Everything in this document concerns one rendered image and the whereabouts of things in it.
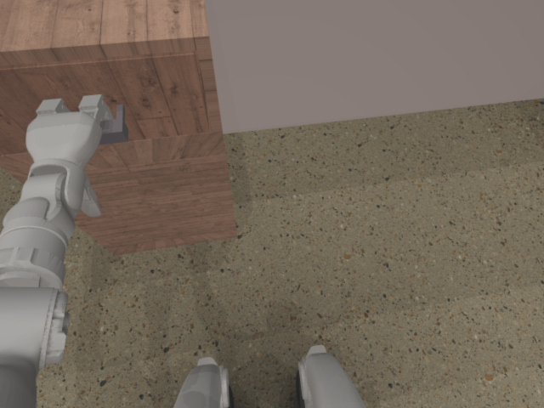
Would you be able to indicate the cabinet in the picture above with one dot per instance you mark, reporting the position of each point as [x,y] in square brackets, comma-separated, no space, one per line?
[152,193]

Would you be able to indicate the handle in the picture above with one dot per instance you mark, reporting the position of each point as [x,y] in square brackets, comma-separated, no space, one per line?
[116,130]

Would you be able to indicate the robot left upper arm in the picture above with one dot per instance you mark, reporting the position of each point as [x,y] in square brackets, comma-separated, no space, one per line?
[33,330]

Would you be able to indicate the robot right thigh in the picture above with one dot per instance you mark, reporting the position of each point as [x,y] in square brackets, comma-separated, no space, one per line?
[324,381]

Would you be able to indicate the drawer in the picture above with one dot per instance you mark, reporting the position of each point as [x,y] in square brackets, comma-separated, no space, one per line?
[163,94]

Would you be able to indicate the robot thigh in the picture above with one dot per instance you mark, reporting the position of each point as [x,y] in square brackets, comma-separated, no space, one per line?
[324,381]
[207,386]

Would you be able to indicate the robot left thigh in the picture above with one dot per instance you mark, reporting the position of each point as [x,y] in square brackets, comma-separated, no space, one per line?
[207,386]

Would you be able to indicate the left robot hand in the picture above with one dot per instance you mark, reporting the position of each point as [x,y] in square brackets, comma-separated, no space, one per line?
[58,133]

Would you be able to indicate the left robot forearm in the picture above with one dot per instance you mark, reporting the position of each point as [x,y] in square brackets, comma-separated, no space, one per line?
[34,240]

